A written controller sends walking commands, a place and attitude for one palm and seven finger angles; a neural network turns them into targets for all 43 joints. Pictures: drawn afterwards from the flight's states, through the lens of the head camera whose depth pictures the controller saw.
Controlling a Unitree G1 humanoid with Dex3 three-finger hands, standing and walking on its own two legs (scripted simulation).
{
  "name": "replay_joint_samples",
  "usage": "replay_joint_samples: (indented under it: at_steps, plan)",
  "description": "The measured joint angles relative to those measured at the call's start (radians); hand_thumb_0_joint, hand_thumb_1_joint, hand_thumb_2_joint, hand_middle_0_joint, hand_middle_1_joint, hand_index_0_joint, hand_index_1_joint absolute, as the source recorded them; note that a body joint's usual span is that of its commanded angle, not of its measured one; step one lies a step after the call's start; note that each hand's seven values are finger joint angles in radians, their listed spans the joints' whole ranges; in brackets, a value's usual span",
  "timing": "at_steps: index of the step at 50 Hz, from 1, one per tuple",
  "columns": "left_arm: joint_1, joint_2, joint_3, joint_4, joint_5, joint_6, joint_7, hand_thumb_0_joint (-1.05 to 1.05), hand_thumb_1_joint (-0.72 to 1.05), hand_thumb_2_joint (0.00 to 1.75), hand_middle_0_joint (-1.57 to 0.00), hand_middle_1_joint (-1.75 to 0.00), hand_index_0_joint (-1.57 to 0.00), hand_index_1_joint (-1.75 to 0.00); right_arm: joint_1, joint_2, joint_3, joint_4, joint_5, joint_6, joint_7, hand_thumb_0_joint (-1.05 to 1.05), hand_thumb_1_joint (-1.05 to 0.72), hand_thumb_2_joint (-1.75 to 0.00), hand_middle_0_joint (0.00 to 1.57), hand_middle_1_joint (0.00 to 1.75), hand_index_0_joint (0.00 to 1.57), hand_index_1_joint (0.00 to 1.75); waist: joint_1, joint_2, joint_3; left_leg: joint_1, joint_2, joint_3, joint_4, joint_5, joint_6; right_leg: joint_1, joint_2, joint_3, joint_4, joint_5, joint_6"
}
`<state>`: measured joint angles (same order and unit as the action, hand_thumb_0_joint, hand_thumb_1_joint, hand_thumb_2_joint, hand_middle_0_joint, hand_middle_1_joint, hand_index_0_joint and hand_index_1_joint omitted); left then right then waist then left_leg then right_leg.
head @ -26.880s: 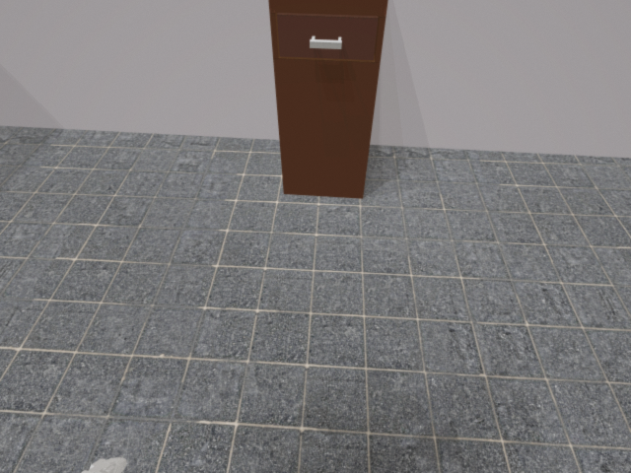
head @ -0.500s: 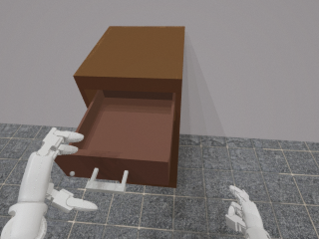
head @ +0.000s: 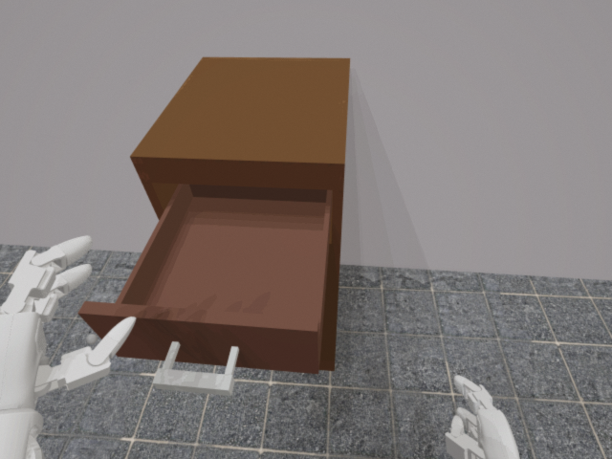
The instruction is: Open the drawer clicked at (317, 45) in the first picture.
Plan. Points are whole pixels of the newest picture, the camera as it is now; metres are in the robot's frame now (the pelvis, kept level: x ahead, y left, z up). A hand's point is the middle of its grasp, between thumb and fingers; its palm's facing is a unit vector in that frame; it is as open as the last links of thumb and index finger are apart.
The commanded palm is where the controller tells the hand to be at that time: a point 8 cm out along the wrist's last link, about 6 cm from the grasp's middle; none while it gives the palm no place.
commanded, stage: draw the hand back to the body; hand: left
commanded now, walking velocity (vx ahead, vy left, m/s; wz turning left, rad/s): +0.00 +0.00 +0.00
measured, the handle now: (199, 366) +0.24 +0.19 -0.04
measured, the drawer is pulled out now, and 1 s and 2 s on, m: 0.28 0.28 0.28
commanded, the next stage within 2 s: step back with the hand held close in 0.36 s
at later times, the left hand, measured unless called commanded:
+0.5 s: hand (80, 349) +0.17 +0.24 +0.16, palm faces +0.41 -0.81 -0.42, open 7.5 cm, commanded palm +0.12 +0.28 +0.17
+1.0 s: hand (34, 401) +0.12 +0.25 +0.15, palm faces +0.35 -0.80 -0.49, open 7.4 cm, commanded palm +0.06 +0.29 +0.17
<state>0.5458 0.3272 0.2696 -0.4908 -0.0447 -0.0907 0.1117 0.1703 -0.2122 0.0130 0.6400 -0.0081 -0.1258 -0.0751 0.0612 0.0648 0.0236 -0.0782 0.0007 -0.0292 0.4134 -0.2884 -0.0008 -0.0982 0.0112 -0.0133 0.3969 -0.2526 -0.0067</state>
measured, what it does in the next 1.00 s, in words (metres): shifts its weight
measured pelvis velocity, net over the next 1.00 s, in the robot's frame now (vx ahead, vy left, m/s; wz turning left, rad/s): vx -0.06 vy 0.01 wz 0.02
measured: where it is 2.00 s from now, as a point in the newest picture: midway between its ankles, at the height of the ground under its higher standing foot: outside the picture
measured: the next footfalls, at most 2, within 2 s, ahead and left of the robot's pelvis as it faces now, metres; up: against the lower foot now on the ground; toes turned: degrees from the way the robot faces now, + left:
right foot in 1.94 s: -0.25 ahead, -0.15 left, +0.00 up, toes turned +1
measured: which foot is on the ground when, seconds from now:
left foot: down 0.00-1.00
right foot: down 0.00-1.00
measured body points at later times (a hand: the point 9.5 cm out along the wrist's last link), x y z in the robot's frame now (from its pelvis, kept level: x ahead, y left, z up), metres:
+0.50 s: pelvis -0.01 -0.01 +0.00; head -0.02 -0.03 +0.45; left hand +0.14 +0.28 +0.18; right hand +0.19 -0.21 -0.09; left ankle -0.04 +0.12 -0.74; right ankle -0.02 -0.12 -0.74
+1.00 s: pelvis -0.06 +0.01 -0.01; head -0.03 +0.02 +0.44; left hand +0.10 +0.29 +0.18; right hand +0.14 -0.22 -0.08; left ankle -0.04 +0.12 -0.74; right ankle -0.02 -0.12 -0.74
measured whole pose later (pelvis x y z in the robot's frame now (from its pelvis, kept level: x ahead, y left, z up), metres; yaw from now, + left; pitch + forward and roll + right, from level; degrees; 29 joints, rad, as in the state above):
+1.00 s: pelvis -0.06 +0.01 -0.01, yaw +1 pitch +2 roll +0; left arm 0.65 0.41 0.38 -0.62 -0.04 -0.19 0.13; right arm 0.16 -0.20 0.00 0.53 0.01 -0.06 -0.07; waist 0.01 -0.01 0.02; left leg -0.34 -0.03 -0.04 0.55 -0.24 0.02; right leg -0.35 -0.02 -0.02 0.54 -0.22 0.01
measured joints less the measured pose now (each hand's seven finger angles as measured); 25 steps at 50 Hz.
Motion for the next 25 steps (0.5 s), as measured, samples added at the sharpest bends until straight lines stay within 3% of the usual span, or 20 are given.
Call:
replay_joint_samples:
  at_steps: [14,25]
  plan:
    - [-0.007,-0.012,0.010,0.015,-0.005,0.008,0.006,0.00,0.77,0.84,-0.22,-0.38,-0.21,-0.38,-0.008,0.011,0.006,-0.007,0.005,0.000,-0.002,0.02,-0.90,-0.89,0.20,0.30,0.20,0.30,0.008,0.004,-0.008,-0.002,0.000,-0.009,0.004,0.003,-0.004,0.000,0.000,-0.009,0.008,-0.002,-0.004]
    - [0.003,-0.005,0.024,0.011,-0.007,-0.004,0.004,0.01,0.88,0.89,-0.21,-0.31,-0.21,-0.31,0.006,0.012,0.008,-0.011,0.010,-0.001,0.001,0.02,-0.90,-0.89,0.20,0.30,0.20,0.30,-0.002,0.007,-0.012,-0.020,0.003,-0.012,0.018,0.003,-0.007,-0.016,0.003,-0.013,0.018,-0.002,-0.007]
